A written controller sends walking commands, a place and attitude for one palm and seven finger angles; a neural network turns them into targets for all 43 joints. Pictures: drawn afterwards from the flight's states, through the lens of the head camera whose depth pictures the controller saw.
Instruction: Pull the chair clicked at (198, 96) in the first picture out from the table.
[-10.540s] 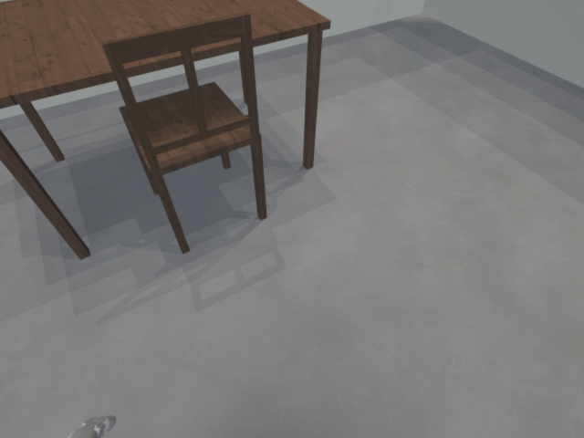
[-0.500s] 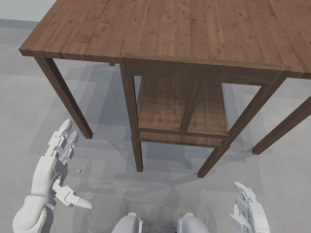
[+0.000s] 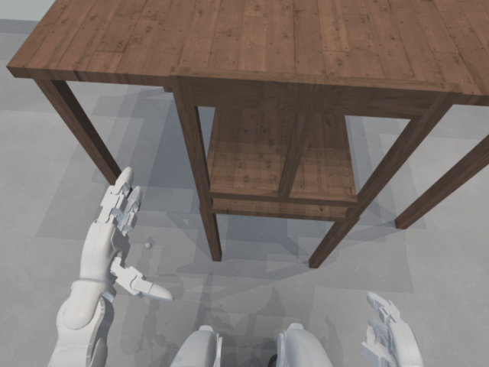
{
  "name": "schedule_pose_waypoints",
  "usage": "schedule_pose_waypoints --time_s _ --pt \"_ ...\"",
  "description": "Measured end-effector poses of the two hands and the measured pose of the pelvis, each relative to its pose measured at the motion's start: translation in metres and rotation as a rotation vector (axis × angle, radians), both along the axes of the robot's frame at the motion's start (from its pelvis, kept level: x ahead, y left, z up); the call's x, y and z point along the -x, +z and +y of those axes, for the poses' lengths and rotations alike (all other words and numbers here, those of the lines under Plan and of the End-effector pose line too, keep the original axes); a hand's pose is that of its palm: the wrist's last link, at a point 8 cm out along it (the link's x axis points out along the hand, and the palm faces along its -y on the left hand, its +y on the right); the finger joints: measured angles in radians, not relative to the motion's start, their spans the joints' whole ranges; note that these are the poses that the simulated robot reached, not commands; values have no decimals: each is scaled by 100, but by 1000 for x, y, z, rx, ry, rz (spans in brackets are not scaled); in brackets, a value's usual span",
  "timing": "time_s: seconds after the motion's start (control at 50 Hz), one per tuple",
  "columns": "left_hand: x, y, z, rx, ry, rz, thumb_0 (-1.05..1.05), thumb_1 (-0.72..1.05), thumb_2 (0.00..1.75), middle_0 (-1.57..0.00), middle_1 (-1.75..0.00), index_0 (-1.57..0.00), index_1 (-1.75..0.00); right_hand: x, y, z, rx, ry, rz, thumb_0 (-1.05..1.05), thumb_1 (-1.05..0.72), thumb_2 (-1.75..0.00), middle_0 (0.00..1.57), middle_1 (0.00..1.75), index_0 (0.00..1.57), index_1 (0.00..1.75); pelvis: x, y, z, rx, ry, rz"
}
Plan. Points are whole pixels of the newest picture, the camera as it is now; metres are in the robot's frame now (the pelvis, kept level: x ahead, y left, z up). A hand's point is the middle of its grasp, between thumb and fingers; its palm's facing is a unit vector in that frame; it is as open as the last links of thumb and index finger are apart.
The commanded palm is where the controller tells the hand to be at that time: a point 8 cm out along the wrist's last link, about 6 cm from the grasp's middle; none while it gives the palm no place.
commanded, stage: aim the fingers beside a spindle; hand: left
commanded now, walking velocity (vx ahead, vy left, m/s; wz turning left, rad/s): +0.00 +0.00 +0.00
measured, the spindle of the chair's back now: (292, 159) +0.48 -0.07 +0.00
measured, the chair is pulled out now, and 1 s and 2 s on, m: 0.00 0.00 0.00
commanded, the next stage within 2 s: push the fingers through the gap in 1.32 s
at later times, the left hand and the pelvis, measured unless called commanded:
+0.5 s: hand (174, 238) +0.31 +0.13 +0.01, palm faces -0.06 -1.00 -0.02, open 17.0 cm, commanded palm +0.30 +0.18 +0.01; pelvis -0.01 +0.00 -0.01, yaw +0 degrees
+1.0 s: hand (184, 231) +0.33 +0.11 +0.00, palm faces -0.05 -1.00 -0.03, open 17.0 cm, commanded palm +0.31 +0.16 +0.00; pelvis -0.01 +0.00 -0.02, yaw +0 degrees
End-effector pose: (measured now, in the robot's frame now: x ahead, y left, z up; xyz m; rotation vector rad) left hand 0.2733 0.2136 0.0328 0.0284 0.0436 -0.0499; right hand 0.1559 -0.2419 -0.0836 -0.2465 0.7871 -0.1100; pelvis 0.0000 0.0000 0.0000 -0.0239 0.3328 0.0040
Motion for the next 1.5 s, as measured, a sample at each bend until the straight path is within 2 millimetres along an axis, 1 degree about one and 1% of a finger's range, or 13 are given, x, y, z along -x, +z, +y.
schedule_pose_waypoints --time_s 0.34,0.54,0.76,0.86,1.0,1.1,1.22,1.38,1.5 --pt "-14 -12 -24 7 -10 -14 -2 -50 31 -6 -8 -6 -8 0 -13 -4 -11 2 32 1 -90 -90 20 30 20 30 3 -9 -4 -9 -3 19" --pt "-21 -21 -35 9 -13 -18 -2 -50 31 -6 -8 -6 -8 7 -22 -4 -17 1 61 1 -90 -90 20 30 20 30 7 -14 -4 -10 -1 29" --pt "-35 -30 -57 7 -32 -24 -2 -50 30 -6 -8 -6 -8 17 -36 -4 -27 -8 106 1 -90 -90 20 30 20 30 11 -22 -4 -14 -5 46" --pt "-38 -31 -54 -2 -11 -25 -2 -50 31 -6 -8 -6 -8 22 -39 -4 -34 -20 128 1 -90 -90 20 30 20 30 12 -22 -5 -18 -12 48" --pt "-35 -28 -45 -4 1 -21 -2 -50 31 -6 -8 -6 -8 25 -38 -5 -34 -24 145 1 -90 -90 20 30 20 30 10 -19 -5 -15 -9 47" --pt "-36 -32 -50 6 -15 -12 -2 -50 31 -6 -8 -6 -8 23 -37 -8 -20 -21 142 1 -90 -90 20 30 20 30 10 -20 -4 -12 -4 50" --pt "-38 -30 -56 9 -22 -27 -2 -50 31 -6 -8 -6 -8 18 -35 -8 -17 -23 131 1 -90 -90 20 30 20 30 9 -20 -3 -14 -8 51" --pt "-35 -29 -45 1 7 -19 -2 -50 31 -6 -8 -6 -8 13 -33 -4 -27 -19 125 1 -90 -90 20 30 20 30 7 -18 -3 -14 -10 48" --pt "-32 -30 -47 5 -13 -19 -2 -50 31 -6 -8 -6 -8 10 -33 -2 -23 -7 125 0 -90 -90 20 30 20 30 7 -18 -2 -8 -2 49"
